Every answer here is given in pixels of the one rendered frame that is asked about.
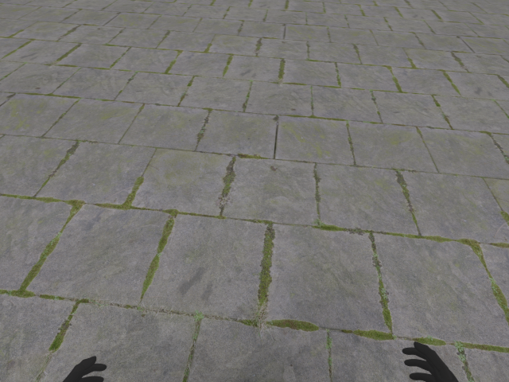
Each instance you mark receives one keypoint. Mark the right robot hand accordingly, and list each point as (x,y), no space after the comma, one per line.
(440,372)

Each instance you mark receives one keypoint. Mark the left robot hand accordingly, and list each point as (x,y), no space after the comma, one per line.
(83,368)

